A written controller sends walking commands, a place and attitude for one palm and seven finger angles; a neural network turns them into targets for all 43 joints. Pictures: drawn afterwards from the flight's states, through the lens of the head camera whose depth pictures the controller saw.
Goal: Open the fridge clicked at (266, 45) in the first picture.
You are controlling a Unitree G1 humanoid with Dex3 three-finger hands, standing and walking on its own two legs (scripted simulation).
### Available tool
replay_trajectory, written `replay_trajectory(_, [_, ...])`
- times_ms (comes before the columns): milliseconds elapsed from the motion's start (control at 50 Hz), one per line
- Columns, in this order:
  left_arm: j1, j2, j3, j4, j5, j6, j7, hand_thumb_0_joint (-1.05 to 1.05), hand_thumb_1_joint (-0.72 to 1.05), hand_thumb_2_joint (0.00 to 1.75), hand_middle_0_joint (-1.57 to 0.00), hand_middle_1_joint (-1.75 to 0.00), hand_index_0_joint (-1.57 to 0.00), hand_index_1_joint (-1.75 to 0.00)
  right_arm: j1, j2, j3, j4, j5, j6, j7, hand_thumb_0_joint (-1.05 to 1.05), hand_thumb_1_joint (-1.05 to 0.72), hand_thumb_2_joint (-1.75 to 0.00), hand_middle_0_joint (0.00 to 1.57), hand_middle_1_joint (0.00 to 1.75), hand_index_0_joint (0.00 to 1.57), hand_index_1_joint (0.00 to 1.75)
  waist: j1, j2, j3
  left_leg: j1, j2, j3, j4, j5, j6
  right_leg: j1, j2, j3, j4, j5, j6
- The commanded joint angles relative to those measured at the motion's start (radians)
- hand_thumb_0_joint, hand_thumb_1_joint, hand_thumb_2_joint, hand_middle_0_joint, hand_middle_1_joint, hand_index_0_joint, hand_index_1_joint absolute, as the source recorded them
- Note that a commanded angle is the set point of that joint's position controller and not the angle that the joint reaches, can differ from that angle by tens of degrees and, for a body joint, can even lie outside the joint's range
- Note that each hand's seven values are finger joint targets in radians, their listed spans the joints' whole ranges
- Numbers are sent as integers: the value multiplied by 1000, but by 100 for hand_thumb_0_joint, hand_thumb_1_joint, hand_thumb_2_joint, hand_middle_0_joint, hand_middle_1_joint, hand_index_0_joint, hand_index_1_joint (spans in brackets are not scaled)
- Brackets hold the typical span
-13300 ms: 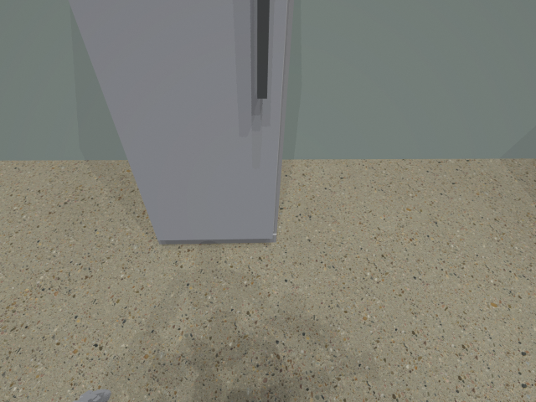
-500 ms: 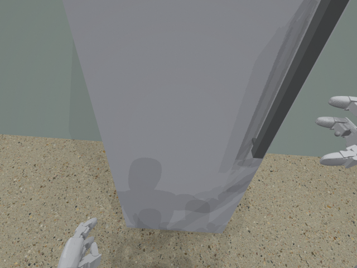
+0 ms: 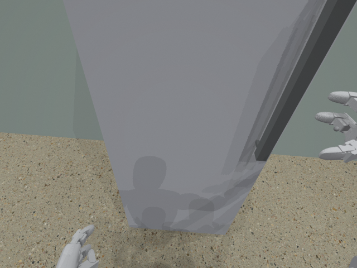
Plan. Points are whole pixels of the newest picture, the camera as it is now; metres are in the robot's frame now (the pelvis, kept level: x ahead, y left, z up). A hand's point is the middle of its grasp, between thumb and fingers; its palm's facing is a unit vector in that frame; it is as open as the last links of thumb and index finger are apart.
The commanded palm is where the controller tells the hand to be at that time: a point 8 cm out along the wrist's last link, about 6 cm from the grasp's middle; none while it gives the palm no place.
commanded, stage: move the hooked fingers beside the handle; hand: right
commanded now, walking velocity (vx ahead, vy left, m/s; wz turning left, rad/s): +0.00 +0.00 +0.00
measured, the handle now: (289, 87) +0.43 -0.19 +0.24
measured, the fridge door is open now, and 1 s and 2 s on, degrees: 0 0 0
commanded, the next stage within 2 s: feel for the door with the fingertips in 0.96 s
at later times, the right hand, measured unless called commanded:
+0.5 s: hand (333, 125) +0.37 -0.28 +0.19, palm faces +0.07 +1.00 -0.02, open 13.9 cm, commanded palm +0.34 -0.33 +0.20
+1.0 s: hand (327, 122) +0.37 -0.27 +0.20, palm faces +0.07 +1.00 -0.03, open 13.9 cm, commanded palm +0.34 -0.31 +0.20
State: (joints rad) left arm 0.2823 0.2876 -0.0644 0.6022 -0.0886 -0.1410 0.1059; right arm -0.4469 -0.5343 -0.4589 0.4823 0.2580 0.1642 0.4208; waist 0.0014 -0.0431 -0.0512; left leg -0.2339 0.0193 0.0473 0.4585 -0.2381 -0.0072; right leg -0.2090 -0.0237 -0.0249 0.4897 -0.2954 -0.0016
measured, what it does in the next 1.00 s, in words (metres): stands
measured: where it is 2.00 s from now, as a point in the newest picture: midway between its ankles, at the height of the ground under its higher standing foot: outside the picture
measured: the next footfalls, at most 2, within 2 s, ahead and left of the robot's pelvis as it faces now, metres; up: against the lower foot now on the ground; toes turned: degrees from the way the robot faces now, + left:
none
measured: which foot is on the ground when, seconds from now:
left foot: down 0.00-1.00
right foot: down 0.00-1.00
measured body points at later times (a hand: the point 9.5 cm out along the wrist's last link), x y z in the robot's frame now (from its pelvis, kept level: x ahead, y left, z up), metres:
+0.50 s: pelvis +0.00 +0.00 +0.00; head +0.00 +0.01 +0.45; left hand +0.12 +0.26 -0.09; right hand +0.36 -0.34 +0.19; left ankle +0.00 +0.13 -0.74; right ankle -0.02 -0.12 -0.74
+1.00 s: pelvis +0.00 +0.00 +0.00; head -0.01 +0.01 +0.45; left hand +0.15 +0.25 -0.09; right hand +0.36 -0.32 +0.20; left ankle +0.00 +0.13 -0.74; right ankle -0.02 -0.12 -0.74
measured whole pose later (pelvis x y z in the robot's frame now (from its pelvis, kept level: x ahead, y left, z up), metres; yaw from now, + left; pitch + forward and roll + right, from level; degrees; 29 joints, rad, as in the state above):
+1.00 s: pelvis +0.00 +0.00 +0.00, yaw +0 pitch +1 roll +1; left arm 0.28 0.28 -0.07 0.60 -0.09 -0.12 0.11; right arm -0.50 -0.52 -0.42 0.52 0.24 0.16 0.38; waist 0.00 -0.05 -0.06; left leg -0.24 0.02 0.05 0.45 -0.23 -0.01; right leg -0.21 -0.02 -0.02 0.48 -0.29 0.00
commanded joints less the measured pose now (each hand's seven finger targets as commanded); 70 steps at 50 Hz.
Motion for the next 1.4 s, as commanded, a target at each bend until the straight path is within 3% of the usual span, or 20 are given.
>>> replay_trajectory(0, [-79, 133, 58, -139, -4, -47, 12, 0, 90, 90, -20, -30, -20, -30, -465, -300, -30, -199, 12, -68, -5, 0, 50, -30, 30, 120, 30, 120, 19, -52, -196, 43, -18, 4, -39, 255, 32, 84, 11, 24, -52, 287, -25])
replay_trajectory(20, [-77, 130, 59, -140, -2, -49, 13, 0, 90, 90, -20, -30, -20, -30, -482, -279, -11, -206, 14, -72, -6, 0, 50, -30, 30, 120, 30, 120, 22, -54, -212, 40, -18, 4, -39, 248, 31, 94, 11, 27, -51, 283, -25])
replay_trajectory(180, [-41, 147, 64, -117, 3, -32, 14, 0, 90, 90, -20, -30, -20, -30, -486, -371, -73, -53, -1, -102, -10, 0, 50, -30, 30, 120, 30, 120, 11, -2, -228, 68, -15, -2, -40, 243, 32, 52, 10, 23, -49, 269, -27])
replay_trajectory(260, [-44, 140, 62, -130, 0, -30, 9, 0, 90, 90, -20, -30, -20, -30, -497, -356, -63, -63, -2, -118, 3, 0, 50, -30, 30, 120, 30, 120, 11, -59, -241, 69, -16, -3, -29, 277, 35, 63, 15, 23, -46, 297, -26])
replay_trajectory(300, [-39, 145, 66, -131, -1, -27, 6, 0, 90, 90, -20, -30, -20, -30, -476, -365, -77, -49, 7, -121, 9, 0, 50, -30, 30, 120, 30, 120, 10, -12, -237, 75, -19, -3, -30, 284, 32, 52, 12, 21, -43, 292, -29])
replay_trajectory(360, [-37, 145, 66, -137, -1, -25, 5, 0, 90, 90, -20, -30, -20, -30, -465, -377, -88, -74, 7, -119, 15, 0, 50, -30, 30, 120, 30, 120, 5, -50, -245, 75, -18, -2, -25, 285, 34, 54, 14, 21, -46, 300, -27])
replay_trajectory(420, [-36, 147, 67, -137, -2, -24, 3, 0, 90, 90, -20, -30, -20, -30, -474, -351, -64, -83, 12, -119, 14, 0, 50, -30, 30, 120, 30, 120, 15, -32, -223, 57, -22, -1, -31, 258, 33, 47, 11, 22, -50, 277, -28])
replay_trajectory(520, [-40, 139, 68, -137, 0, -34, 7, 0, 90, 90, -20, -30, -20, -30, -523, -310, -24, -157, 13, -127, 4, 0, 50, -30, 30, 120, 30, 120, 24, -72, -251, 46, -26, 1, -33, 248, 36, 90, 11, 29, -47, 289, -27])
replay_trajectory(620, [-47, 135, 63, -130, -1, -37, 6, 0, 90, 90, -20, -30, -20, -30, -466, -280, -18, -147, 17, -105, -13, 0, 50, -30, 30, 120, 30, 120, 15, -51, -228, 48, -27, 8, -32, 260, 36, 79, 9, 32, -54, 302, -23])
replay_trajectory(800, [-63, 128, 59, -141, 2, -27, 5, 0, 90, 90, -20, -30, -20, -30, -456, -324, -64, -162, 0, -87, -50, 0, 50, -30, 30, 120, 30, 120, 1, -24, -238, 83, -23, 4, -32, 284, 35, 70, 7, 27, -58, 318, -24])
replay_trajectory(860, [-73, 122, 58, -145, 0, -31, 6, 0, 90, 90, -20, -30, -20, -30, -456, -288, -37, -189, 5, -86, -41, 0, 50, -30, 30, 120, 30, 120, 4, -51, -251, 85, -21, 2, -30, 302, 36, 90, 10, 25, -53, 332, -23])
replay_trajectory(880, [-66, 127, 61, -143, 2, -26, 5, 0, 90, 90, -20, -30, -20, -30, -431, -309, -54, -176, 6, -86, -41, 0, 50, -30, 30, 120, 30, 120, 0, -10, -249, 95, -22, 4, -34, 305, 34, 82, 7, 22, -52, 331, -24])
replay_trajectory(920, [-78, 123, 58, -143, -5, -24, 9, 0, 90, 90, -20, -30, -20, -30, -450, -260, -9, -177, 7, -71, -31, 0, 50, -30, 30, 120, 30, 120, 14, -24, -225, 75, -21, 4, -34, 305, 31, 80, 10, 17, -55, 320, -26])
replay_trajectory(1020, [-84, 123, 59, -141, -5, -24, 11, 0, 90, 90, -20, -30, -20, -30, -461, -264, -9, -206, 10, -63, -40, 0, 50, -30, 30, 120, 30, 120, 12, -35, -231, 69, -22, 5, -39, 284, 34, 90, 12, 25, -55, 309, -25])
replay_trajectory(1080, [-94, 120, 60, -141, -5, -25, 11, 0, 90, 90, -20, -30, -20, -30, -461, -215, 31, -234, 18, -66, -48, 0, 50, -30, 30, 120, 30, 120, 15, -10, -229, 65, -22, 6, -44, 275, 32, 102, 9, 22, -53, 302, -27])
replay_trajectory(1140, [-108, 113, 56, -137, -5, -29, 14, 0, 90, 90, -20, -30, -20, -30, -491, -186, 49, -256, 16, -60, -66, 0, 50, -30, 30, 120, 30, 120, 17, -39, -228, 62, -20, 3, -45, 268, 32, 106, 14, 24, -57, 290, -26])
replay_trajectory(1160, [-107, 112, 56, -134, -2, -31, 14, 0, 90, 90, -20, -30, -20, -30, -482, -210, 22, -252, 15, -59, -75, 0, 50, -30, 30, 120, 30, 120, 10, -41, -231, 69, -20, 3, -44, 267, 34, 102, 14, 27, -59, 291, -25])
replay_trajectory(1240, [-117, 111, 55, -137, -1, -25, 10, 0, 90, 90, -20, -30, -20, -30, -434, -221, -5, -257, 9, -49, -102, 0, 50, -30, 30, 120, 30, 120, -7, 1, -239, 107, -18, 3, -42, 286, 32, 80, 14, 21, -68, 298, -25])
replay_trajectory(1320, [-132, 102, 54, -142, -4, -23, 9, 0, 90, 90, -20, -30, -20, -30, -452, -168, 42, -297, 2, -40, -121, 0, 50, -30, 30, 120, 30, 120, -1, -28, -224, 95, -18, 2, -47, 277, 31, 92, 13, 15, -71, 292, -26])
replay_trajectory(1380, [-131, 105, 55, -136, -1, -20, 10, 0, 90, 90, -20, -30, -20, -30, -437, -174, 33, -295, 2, -36, -134, 0, 50, -30, 30, 120, 30, 120, -3, 24, -222, 104, -21, 2, -56, 267, 28, 90, 12, 13, -73, 281, -28])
